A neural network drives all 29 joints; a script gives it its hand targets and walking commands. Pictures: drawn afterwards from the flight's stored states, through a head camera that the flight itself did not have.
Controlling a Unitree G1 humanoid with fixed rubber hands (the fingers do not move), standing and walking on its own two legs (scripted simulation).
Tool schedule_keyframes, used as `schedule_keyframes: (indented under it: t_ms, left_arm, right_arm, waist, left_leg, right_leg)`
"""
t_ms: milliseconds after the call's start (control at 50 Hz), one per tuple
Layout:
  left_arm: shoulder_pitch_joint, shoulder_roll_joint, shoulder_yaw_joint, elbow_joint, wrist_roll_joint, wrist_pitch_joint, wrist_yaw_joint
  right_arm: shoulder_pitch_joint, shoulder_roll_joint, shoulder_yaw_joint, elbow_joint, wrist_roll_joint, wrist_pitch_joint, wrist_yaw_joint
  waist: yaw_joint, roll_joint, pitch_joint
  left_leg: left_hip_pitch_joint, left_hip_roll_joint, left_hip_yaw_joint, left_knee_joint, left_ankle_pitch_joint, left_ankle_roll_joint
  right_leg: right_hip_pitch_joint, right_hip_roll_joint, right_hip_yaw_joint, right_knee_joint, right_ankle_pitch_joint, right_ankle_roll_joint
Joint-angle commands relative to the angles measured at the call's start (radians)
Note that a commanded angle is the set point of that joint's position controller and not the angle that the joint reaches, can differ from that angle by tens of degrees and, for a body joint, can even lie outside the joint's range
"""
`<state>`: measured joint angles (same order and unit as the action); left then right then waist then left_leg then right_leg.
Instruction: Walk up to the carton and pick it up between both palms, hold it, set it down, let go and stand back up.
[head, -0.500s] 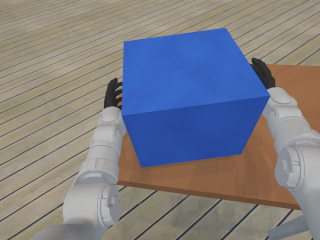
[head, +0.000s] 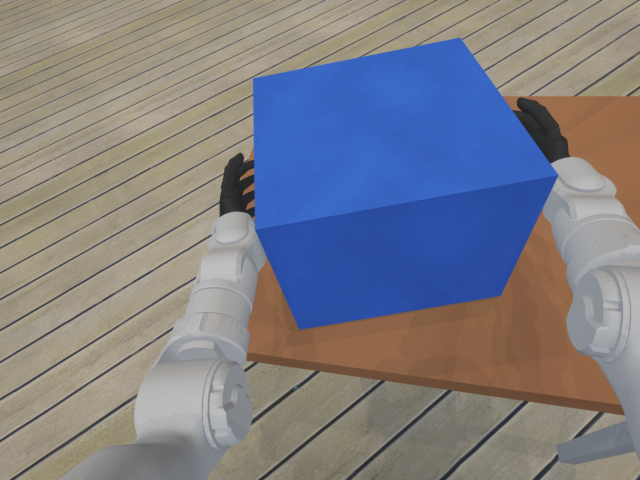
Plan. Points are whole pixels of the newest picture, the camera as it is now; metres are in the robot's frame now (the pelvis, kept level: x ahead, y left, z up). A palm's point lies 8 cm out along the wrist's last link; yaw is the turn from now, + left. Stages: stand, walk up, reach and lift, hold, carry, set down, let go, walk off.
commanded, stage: set down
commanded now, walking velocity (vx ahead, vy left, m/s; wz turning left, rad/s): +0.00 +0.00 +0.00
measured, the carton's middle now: (377, 187) +0.49 +0.03 +0.05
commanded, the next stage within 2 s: none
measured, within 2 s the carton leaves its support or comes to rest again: rests again in 0.06 s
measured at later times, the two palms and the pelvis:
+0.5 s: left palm (241, 216) +0.41 +0.20 +0.08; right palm (547, 164) +0.50 -0.17 +0.10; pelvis -0.01 +0.01 +0.00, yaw -1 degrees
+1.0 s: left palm (241, 217) +0.41 +0.20 +0.08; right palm (546, 169) +0.50 -0.17 +0.10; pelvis -0.01 +0.01 +0.00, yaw -2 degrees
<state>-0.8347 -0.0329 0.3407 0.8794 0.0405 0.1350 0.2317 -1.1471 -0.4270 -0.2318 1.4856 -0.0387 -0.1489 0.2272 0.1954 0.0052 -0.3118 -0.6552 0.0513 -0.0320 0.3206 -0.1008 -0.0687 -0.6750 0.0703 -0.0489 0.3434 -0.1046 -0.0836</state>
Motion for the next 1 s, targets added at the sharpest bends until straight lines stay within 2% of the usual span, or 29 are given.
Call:
schedule_keyframes:
  t_ms: [0,260,320,340,400,440,600,620,680,980]
  left_arm:
    - [-0.793,-0.418,-0.244,-0.281,-0.02,-0.104,-0.107]
    - [-0.766,-0.406,-0.184,-0.229,0.013,-0.1,-0.11]
    - [-0.774,-0.41,-0.188,-0.234,0.013,-0.099,-0.107]
    - [-0.766,-0.405,-0.177,-0.222,0.015,-0.096,-0.107]
    - [-0.754,-0.406,-0.173,-0.221,0.02,-0.09,-0.106]
    - [-0.747,-0.408,-0.174,-0.229,0.028,-0.089,-0.105]
    - [-0.725,-0.409,-0.16,-0.243,0.044,-0.077,-0.104]
    - [-0.694,-0.414,-0.188,-0.247,0.027,-0.073,-0.107]
    - [-0.672,-0.407,-0.169,-0.242,0.045,-0.078,-0.11]
    - [-0.594,-0.41,-0.148,-0.228,0.076,-0.069,-0.105]
  right_arm:
    - [-0.657,0.405,0.054,-0.177,-0.024,-0.062,0.122]
    - [-0.664,0.366,0.005,-0.124,-0.074,-0.057,0.134]
    - [-0.665,0.358,-0.009,-0.111,-0.083,-0.056,0.139]
    - [-0.661,0.356,-0.013,-0.106,-0.086,-0.053,0.14]
    - [-0.651,0.354,-0.021,-0.094,-0.094,-0.051,0.145]
    - [-0.656,0.35,-0.02,-0.099,-0.094,-0.056,0.146]
    - [-0.648,0.331,-0.042,-0.094,-0.11,-0.055,0.153]
    - [-0.659,0.317,-0.086,-0.105,-0.124,-0.059,0.145]
    - [-0.647,0.317,-0.098,-0.104,-0.15,-0.067,0.143]
    - [-0.581,0.307,-0.133,-0.092,-0.195,-0.059,0.159]
  waist:
    - [-0.01,-0.223,-0.793]
    - [0.002,-0.266,-0.761]
    - [0.002,-0.26,-0.77]
    - [0.004,-0.274,-0.756]
    - [0.007,-0.275,-0.743]
    - [0.015,-0.254,-0.75]
    - [0.02,-0.258,-0.732]
    - [0.014,-0.245,-0.668]
    - [0.02,-0.262,-0.67]
    - [0.025,-0.249,-0.621]
  left_leg:
    - [0.148,-0.042,0.09,0.037,0.255,0.031]
    - [0.099,-0.04,0.102,0.032,0.223,0.041]
    - [0.108,-0.038,0.106,0.034,0.217,0.041]
    - [0.105,-0.039,0.108,0.035,0.208,0.046]
    - [0.098,-0.039,0.111,0.036,0.2,0.049]
    - [0.106,-0.04,0.112,0.037,0.219,0.045]
    - [0.117,-0.039,0.12,0.041,0.215,0.049]
    - [0.112,-0.038,0.136,0.036,0.19,0.041]
    - [0.099,-0.038,0.136,0.016,0.17,0.052]
    - [0.157,-0.036,0.139,0.014,0.158,0.062]
  right_leg:
    - [0.681,-0.075,-0.021,0.125,0.637,0.16]
    - [0.664,-0.08,-0.012,0.121,0.587,0.158]
    - [0.634,-0.076,-0.015,0.115,0.539,0.151]
    - [0.631,-0.076,-0.012,0.111,0.52,0.151]
    - [0.621,-0.077,-0.011,0.108,0.494,0.15]
    - [0.617,-0.075,-0.014,0.11,0.513,0.144]
    - [0.583,-0.073,-0.015,0.101,0.465,0.138]
    - [0.618,-0.08,-0.03,0.08,0.497,0.146]
    - [0.623,-0.08,-0.039,0.078,0.497,0.151]
    - [0.559,-0.07,-0.052,0.058,0.395,0.135]
